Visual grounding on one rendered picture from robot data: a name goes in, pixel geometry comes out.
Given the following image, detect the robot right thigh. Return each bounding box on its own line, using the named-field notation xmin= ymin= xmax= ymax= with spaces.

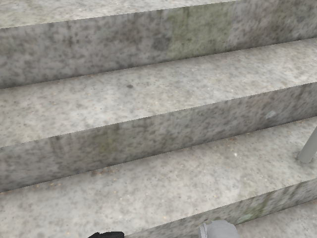
xmin=198 ymin=220 xmax=241 ymax=238

